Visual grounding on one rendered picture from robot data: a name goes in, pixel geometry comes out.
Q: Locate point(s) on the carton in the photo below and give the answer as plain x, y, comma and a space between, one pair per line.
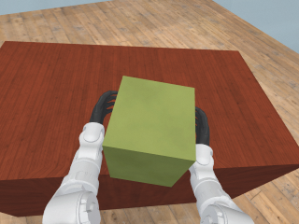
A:
150, 136

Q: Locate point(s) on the robot right hand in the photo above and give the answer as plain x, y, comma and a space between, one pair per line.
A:
202, 129

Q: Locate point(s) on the robot right upper arm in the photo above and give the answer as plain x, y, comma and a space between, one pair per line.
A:
219, 214

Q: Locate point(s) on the pedestal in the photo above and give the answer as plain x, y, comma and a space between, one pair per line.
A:
48, 92

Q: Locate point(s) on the robot left upper arm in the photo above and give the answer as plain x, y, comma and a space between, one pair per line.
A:
80, 207

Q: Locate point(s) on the robot left forearm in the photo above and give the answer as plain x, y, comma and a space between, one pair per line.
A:
86, 165

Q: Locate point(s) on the robot left hand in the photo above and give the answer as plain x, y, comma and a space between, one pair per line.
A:
100, 109

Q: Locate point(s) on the robot right forearm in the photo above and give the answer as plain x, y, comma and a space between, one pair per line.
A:
205, 185

